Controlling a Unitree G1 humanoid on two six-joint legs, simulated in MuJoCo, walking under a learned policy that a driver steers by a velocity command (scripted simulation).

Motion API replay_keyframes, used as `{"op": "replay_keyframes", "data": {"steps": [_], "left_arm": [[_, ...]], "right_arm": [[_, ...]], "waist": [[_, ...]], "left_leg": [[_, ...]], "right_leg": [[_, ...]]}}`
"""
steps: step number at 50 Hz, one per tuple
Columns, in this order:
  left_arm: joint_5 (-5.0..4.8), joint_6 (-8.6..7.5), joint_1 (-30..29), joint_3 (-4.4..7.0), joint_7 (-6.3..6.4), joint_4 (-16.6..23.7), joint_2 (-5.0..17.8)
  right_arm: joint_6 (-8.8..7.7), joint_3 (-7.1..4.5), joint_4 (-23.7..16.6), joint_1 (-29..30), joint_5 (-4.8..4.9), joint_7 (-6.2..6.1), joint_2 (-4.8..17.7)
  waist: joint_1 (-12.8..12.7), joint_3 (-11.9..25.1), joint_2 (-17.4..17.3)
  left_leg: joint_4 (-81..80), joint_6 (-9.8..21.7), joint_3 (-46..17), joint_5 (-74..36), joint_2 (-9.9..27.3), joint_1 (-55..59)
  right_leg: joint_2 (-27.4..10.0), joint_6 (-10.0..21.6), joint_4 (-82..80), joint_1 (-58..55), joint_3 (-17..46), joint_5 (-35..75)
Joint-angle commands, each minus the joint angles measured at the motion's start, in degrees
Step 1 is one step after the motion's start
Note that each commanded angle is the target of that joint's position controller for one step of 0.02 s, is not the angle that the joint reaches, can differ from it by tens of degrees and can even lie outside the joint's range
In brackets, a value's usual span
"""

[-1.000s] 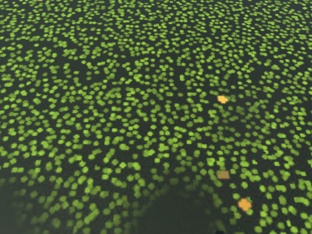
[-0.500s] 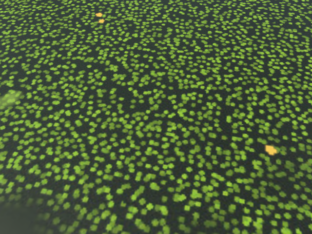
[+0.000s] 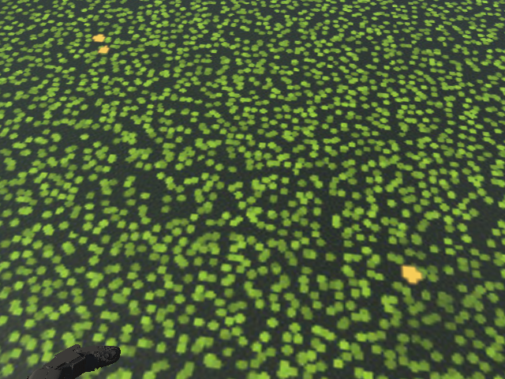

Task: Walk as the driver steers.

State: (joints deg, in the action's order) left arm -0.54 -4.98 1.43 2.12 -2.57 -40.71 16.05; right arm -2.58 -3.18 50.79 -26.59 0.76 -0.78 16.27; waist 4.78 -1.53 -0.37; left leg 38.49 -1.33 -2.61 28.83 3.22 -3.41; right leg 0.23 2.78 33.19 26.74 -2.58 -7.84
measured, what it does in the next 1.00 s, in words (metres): walks ahead: left foot, then right foot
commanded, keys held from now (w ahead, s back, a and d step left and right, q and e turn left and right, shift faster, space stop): w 0.62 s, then w+e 0.18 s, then no key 0.20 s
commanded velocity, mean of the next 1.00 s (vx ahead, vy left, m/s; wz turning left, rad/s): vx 0.46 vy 0.00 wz -0.07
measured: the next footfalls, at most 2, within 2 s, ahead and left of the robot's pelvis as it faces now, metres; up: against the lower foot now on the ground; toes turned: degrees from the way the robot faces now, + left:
left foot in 0.48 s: +0.44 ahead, +0.13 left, +0.00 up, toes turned +1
right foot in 0.98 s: +0.71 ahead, -0.12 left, +0.00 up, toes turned -9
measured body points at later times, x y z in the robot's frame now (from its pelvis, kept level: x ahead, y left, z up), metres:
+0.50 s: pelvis +0.28 +0.03 +0.00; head +0.31 +0.04 +0.45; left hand +0.27 +0.32 -0.14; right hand +0.49 -0.21 -0.08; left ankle +0.40 +0.13 -0.72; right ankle +0.09 -0.10 -0.70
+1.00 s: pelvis +0.54 +0.00 +0.00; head +0.57 +0.00 +0.45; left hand +0.77 +0.22 -0.09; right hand +0.53 -0.28 -0.13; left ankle +0.40 +0.13 -0.72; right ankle +0.67 -0.11 -0.72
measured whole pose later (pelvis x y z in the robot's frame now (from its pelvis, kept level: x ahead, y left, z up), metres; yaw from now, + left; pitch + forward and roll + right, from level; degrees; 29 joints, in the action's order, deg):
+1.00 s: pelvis +0.54 +0.00 +0.00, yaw -7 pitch +2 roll +2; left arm 0.6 -4.2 3.7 2.0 -2.7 -44.0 14.6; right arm -2.9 -2.9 52.5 -18.5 0.3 -0.8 15.9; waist 2.9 -1.7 1.8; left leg 23.2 -0.4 8.2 24.4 -0.1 1.5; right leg -1.2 3.3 27.8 28.2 -0.3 0.8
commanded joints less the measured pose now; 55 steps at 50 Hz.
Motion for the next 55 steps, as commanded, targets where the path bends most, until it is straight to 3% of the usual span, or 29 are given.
{"op": "replay_keyframes", "data": {"steps": [1,2,3,5,7,10,14,19,21,22,23,24,25,26,27,28,29,31,35,40,44,47,49,50,51,52,53,54,55], "left_arm": [[-0.1,0.35,20.52,3.3,0.74,-2.84,11.34],[-0.22,0.37,16.45,2.76,0.86,-2.2,9.62],[0.22,0.35,13.18,2.39,0.82,-1.81,8.26],[1.27,-0.07,9.84,1.81,0.64,-1.53,5.87],[0.76,-0.84,9.83,1.94,0.69,-2.31,5.85],[0.5,-1.13,11.62,2.38,1.29,-3.83,7.3],[-0.11,-0.55,15.07,2.75,2.12,-5.43,9.05],[-0.99,0.82,19.57,3.29,2.53,-8.33,10.39],[-0.96,1.52,19.38,3.59,2.72,-8.77,11.05],[-0.87,1.86,18.52,3.66,2.81,-8.7,11.43],[-0.56,2.26,18.17,3.22,2.89,-8.64,10.44],[0.58,2.32,18.91,1.93,3.04,-7.47,7.68],[0.58,1.1,26.54,-0.25,2.44,-6.51,0.4],[-0.45,-0.2,23.55,0.63,2.12,-7.47,5.12],[-1.98,-1.03,17.88,1.7,1.79,-5.56,8.91],[-1.91,-1.37,14.33,1.54,1.97,-4.65,8.57],[-0.89,-1.29,12.61,1.69,2.14,-4.42,8.05],[-0.48,-0.07,14.77,1.78,2.15,-5.2,6.53],[-0.57,2.01,12.51,1.42,2.43,-4.97,4.32],[-0.49,1.47,5.54,1.32,1.56,-3.1,3.38],[0.59,0.82,-0.86,0.51,0.37,-0.1,1.5],[0.77,0.54,1.6,1.28,-0.47,0.04,3.89],[1.32,0.23,11.93,3.0,-0.06,-3.23,7.35],[1.93,0.42,17.45,4.0,0.78,-4.31,11.68],[2.6,1.18,18.25,3.74,1.42,-4.89,13.71],[1.41,1.7,19.43,2.63,1.36,-4.7,8.68],[0.77,1.94,15.18,2.22,1.28,-4.07,7.75],[0.59,2.03,10.72,1.86,1.44,-3.76,6.31],[0.71,2.07,7.32,1.27,1.6,-3.47,4.65]], "right_arm": [[-3.2,-1.2,-6.52,2.26,1.64,0.31,7.51],[-3.51,-1.38,-7.38,6.24,1.92,0.45,8.38],[-3.59,-1.38,-7.45,8.0,1.13,0.21,7.67],[-2.64,-1.44,-6.62,6.55,0.31,0.2,5.54],[-1.65,-1.14,-6.49,6.27,0.06,0.19,3.74],[-1.54,-0.9,-8.73,12.27,-0.73,0.13,3.53],[-2.59,0.17,-10.85,21.07,-0.35,1.3,1.93],[-3.02,0.07,-13.7,27.12,0.14,2.76,3.59],[-3.06,-0.38,-13.68,25.47,0.11,3.04,4.9],[-3.08,-1.02,-12.88,21.88,0.04,2.95,6.14],[-3.0,-2.36,-10.44,13.77,-0.07,2.57,8.37],[-2.79,-3.6,-8.38,3.58,-0.53,1.99,12.12],[-2.52,-4.73,-7.08,-0.05,-0.84,2.06,17.47],[-2.54,-3.14,-7.49,-0.56,-0.27,2.18,11.41],[-2.69,-2.25,-8.01,3.87,-0.35,2.08,9.27],[-2.65,-1.88,-8.75,8.02,-0.61,1.98,8.27],[-2.69,-1.48,-8.95,10.94,-0.95,2.1,6.85],[-3.2,-1.06,-8.99,13.2,-1.45,2.24,5.31],[-4.25,-1.72,-6.82,12.28,-1.45,1.65,6.9],[-3.99,-1.83,-4.98,11.19,-1.45,0.66,7.89],[-2.48,-1.58,-1.86,7.65,-0.75,0.16,8.06],[-1.06,-2.06,-0.94,8.71,-0.02,-0.2,9.78],[-0.33,-1.99,-0.84,10.18,0.21,-0.5,9.61],[-0.67,-1.1,-1.72,7.89,-1.27,-0.55,7.61],[-1.23,1.45,-1.07,-1.37,-2.26,0.67,0.54],[-1.39,0.6,1.35,-1.02,-0.66,1.09,4.22],[-1.18,-0.35,-0.46,5.34,1.13,1.15,7.51],[-0.64,-0.27,-1.39,9.38,1.1,0.42,6.78],[0.25,-0.52,-1.35,11.17,0.19,-0.43,6.58]], "waist": [[-11.15,13.71,12.34],[-9.83,7.31,8.82],[-8.22,4.08,5.18],[-4.85,2.22,6.56],[-3.62,1.5,6.0],[-4.33,-1.13,3.75],[-7.41,-2.66,2.92],[-8.49,-3.49,2.71],[-6.87,-1.91,3.7],[-4.55,0.61,4.35],[-0.47,5.89,3.66],[3.22,14.55,-0.57],[-0.63,21.94,-15.94],[1.76,22.74,-12.79],[1.4,13.79,-9.22],[-0.14,9.04,-4.77],[-1.67,5.28,-2.72],[-4.68,4.3,-4.57],[-5.09,0.8,-3.02],[-2.73,-1.37,-2.68],[-0.91,-2.73,-1.9],[-3.33,0.19,-4.23],[-8.96,6.13,-2.92],[-9.87,13.16,2.54],[-5.53,22.58,15.14],[-8.09,29.38,9.53],[-8.56,21.78,7.24],[-7.4,15.22,4.09],[-6.19,10.58,2.58]], "left_leg": [[35.33,1.95,-4.39,1.72,-1.69,-40.14],[34.6,3.0,-2.35,-3.58,1.14,-41.11],[31.89,3.18,-1.41,-8.13,3.01,-39.16],[27.9,2.97,-1.79,-13.26,5.32,-33.16],[25.21,2.07,-1.1,-15.12,5.72,-32.14],[15.53,0.55,-0.8,-22.76,6.0,-35.81],[-0.43,0.49,1.89,-34.13,3.24,-31.63],[-7.98,2.66,0.87,-31.83,1.73,-32.32],[-9.16,4.06,1.76,-27.08,0.48,-28.9],[-9.99,5.13,3.4,-25.3,-1.24,-23.17],[-10.79,6.79,5.13,-25.23,-2.98,-11.81],[-8.41,10.0,-2.9,-26.01,4.56,5.54],[-13.84,19.58,-31.08,-12.73,18.0,25.56],[-20.64,19.26,-39.93,-5.26,18.6,25.93],[-21.63,16.51,-31.57,-6.41,16.92,19.22],[-22.47,15.21,-24.67,-12.13,14.77,11.39],[-24.13,14.71,-19.73,-17.93,12.7,4.5],[-27.4,14.37,-14.57,-23.09,10.25,-2.42],[-32.16,14.91,-6.04,-26.72,10.32,-5.74],[-33.55,11.77,4.1,-29.18,8.42,-3.97],[-28.51,10.94,7.27,-43.78,8.77,-0.51],[-21.04,9.33,6.01,-54.01,10.48,5.36],[-7.29,6.13,7.69,-58.99,6.94,5.23],[5.37,3.18,9.14,-44.36,3.58,-3.4],[26.81,-1.05,7.16,3.96,-4.77,-23.63],[33.02,-1.49,-3.23,12.68,-4.66,-24.16],[33.72,-1.11,-3.22,10.85,-2.12,-27.48],[30.66,-1.16,-1.63,7.36,-0.22,-29.45],[26.79,-1.58,-1.38,4.32,1.29,-28.19]], "right_leg": [[-20.9,12.55,-17.93,-43.04,39.78,-22.06],[-19.0,10.89,-18.54,-35.31,32.16,-18.37],[-16.59,10.16,-19.78,-28.36,26.75,-12.67],[-13.14,9.81,-22.92,-19.86,19.72,-4.58],[-12.63,10.98,-25.27,-16.79,16.04,0.47],[-12.23,11.41,-27.19,-16.61,12.19,5.3],[-10.34,9.43,-27.65,-16.53,6.94,7.05],[-14.52,8.19,-23.84,-26.36,7.89,8.9],[-15.35,7.07,-20.0,-29.67,7.94,16.07],[-14.42,6.21,-15.04,-30.23,6.95,25.28],[-11.48,4.7,-4.79,-28.23,4.64,32.03],[-8.3,2.62,11.79,-18.2,2.3,21.51],[2.62,-1.43,33.31,5.52,1.6,-12.89],[1.99,-0.9,40.36,12.7,9.69,-25.12],[-1.12,-0.01,41.95,16.84,9.35,-21.2],[-4.15,0.12,39.56,15.86,7.49,-15.92],[-6.01,-0.23,35.87,14.15,6.83,-12.36],[-8.04,-0.92,32.08,8.08,7.18,-8.53],[-8.78,-2.96,25.07,11.01,7.76,-1.69],[-6.42,-3.12,9.92,10.75,6.47,13.29],[-4.09,-2.12,0.21,6.67,2.68,15.01],[-1.85,0.15,-2.93,3.1,2.09,8.46],[0.96,2.5,-8.53,-10.49,0.39,14.72],[-6.63,5.14,-4.36,-25.41,7.65,40.2],[-22.63,18.15,-1.07,-46.98,27.49,56.6],[-23.08,20.01,-3.88,-45.62,31.7,50.09],[-20.12,17.33,-6.45,-38.92,24.94,43.29],[-17.44,14.54,-8.77,-31.72,21.2,35.02],[-16.06,13.09,-11.41,-23.72,18.71,29.09]]}}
